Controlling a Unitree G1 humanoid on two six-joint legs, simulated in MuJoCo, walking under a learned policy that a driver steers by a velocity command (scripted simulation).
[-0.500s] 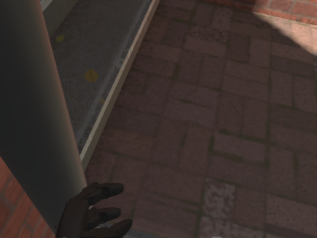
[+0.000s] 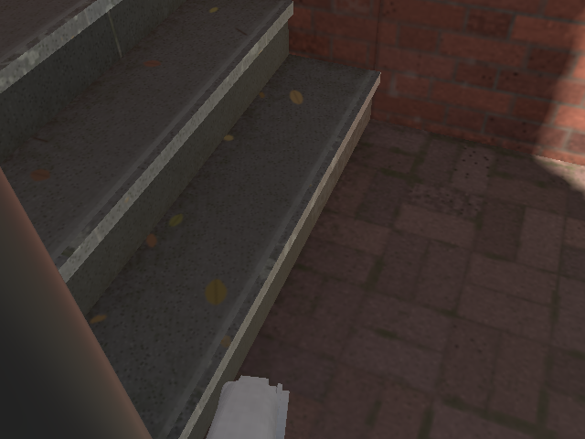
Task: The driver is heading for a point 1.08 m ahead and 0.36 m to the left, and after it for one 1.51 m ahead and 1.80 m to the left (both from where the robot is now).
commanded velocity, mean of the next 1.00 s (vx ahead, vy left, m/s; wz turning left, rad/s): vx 0.15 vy -0.11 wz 0.24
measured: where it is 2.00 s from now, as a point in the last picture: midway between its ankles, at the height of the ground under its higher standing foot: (340, 432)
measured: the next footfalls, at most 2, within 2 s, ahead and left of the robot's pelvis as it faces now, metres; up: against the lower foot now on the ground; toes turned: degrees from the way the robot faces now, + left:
left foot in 0.16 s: +0.30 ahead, +0.14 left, +0.17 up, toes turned +8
right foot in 0.78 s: +0.33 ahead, -0.18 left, +0.17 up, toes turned +10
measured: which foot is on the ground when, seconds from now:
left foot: up 0.00-0.14, down 0.16-0.76, up 0.78-1.00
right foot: down 0.00-0.20, up 0.22-0.76, down 0.78-1.00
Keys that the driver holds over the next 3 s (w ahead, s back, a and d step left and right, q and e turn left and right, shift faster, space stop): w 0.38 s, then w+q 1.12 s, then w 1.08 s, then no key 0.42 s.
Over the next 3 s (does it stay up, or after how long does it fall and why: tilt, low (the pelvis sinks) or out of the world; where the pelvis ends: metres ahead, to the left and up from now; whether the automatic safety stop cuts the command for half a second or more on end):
stays up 0.82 0.11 0.21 its command is cut before an obstacle after 0.2 s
